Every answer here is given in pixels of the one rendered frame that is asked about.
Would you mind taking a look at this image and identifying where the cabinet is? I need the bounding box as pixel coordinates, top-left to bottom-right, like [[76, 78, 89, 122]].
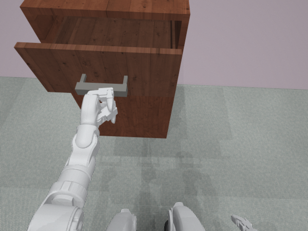
[[20, 0, 190, 139]]

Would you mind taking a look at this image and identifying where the right robot thigh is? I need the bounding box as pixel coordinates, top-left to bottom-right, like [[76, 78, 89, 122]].
[[168, 206, 205, 231]]

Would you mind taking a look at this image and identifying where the robot left forearm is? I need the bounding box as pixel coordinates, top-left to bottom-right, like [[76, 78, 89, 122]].
[[26, 124, 100, 231]]

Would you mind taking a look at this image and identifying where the robot left upper arm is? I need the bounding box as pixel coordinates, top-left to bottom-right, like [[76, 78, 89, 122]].
[[29, 204, 84, 231]]

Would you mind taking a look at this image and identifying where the handle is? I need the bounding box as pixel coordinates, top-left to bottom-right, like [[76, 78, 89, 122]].
[[75, 74, 128, 97]]

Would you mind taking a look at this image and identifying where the robot right hand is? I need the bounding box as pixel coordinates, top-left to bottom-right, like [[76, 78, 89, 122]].
[[231, 215, 258, 231]]

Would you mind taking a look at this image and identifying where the robot left hand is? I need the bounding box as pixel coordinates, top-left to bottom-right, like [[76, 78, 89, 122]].
[[80, 88, 118, 128]]

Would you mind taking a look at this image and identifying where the robot left shin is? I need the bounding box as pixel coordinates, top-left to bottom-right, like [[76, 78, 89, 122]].
[[121, 209, 130, 213]]

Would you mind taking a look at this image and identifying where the drawer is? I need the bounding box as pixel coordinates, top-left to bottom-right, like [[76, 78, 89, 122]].
[[14, 16, 182, 97]]

